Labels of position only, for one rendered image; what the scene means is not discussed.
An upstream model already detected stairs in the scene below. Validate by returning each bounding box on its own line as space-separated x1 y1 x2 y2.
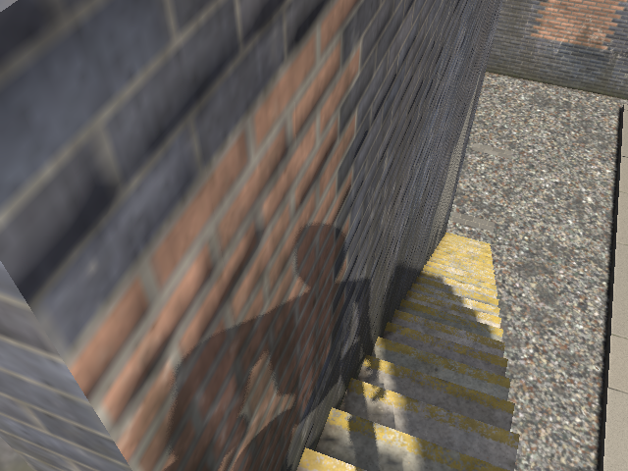
296 233 520 471

